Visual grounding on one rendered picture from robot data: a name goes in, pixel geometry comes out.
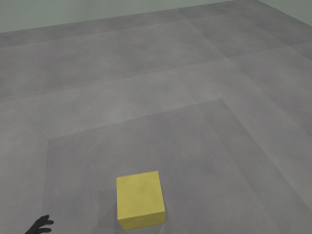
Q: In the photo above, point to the carton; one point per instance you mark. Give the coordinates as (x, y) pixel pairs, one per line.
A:
(140, 201)

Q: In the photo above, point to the robot left hand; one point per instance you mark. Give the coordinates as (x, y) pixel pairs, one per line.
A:
(43, 220)

